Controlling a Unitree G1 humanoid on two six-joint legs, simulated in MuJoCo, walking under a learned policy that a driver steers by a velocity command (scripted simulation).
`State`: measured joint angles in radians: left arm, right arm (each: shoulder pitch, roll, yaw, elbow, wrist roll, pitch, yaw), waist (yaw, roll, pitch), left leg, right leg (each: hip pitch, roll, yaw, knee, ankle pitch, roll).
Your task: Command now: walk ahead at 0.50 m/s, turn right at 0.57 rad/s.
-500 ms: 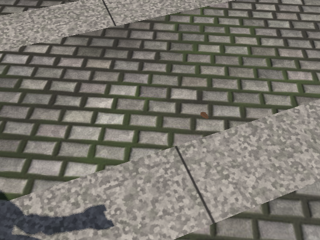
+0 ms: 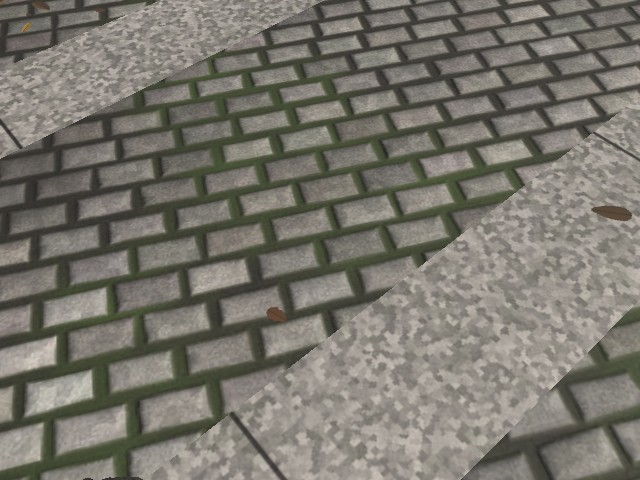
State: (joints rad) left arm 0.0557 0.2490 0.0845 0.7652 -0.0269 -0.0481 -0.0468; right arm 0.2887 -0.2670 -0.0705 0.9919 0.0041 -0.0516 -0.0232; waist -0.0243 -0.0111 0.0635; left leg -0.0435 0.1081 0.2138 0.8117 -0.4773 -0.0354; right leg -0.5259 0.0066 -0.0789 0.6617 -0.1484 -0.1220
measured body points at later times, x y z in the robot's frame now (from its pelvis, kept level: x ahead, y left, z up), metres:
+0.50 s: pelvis +0.28 +0.01 +0.01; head +0.31 +0.01 +0.46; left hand +0.38 +0.28 -0.12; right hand +0.43 -0.26 -0.09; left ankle +0.42 +0.09 -0.71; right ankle +0.12 -0.07 -0.68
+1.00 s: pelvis +0.34 -0.03 +0.03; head +0.36 -0.05 +0.48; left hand +0.46 +0.26 -0.06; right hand +0.48 -0.32 -0.09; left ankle +0.35 +0.10 -0.64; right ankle +0.35 -0.14 -0.71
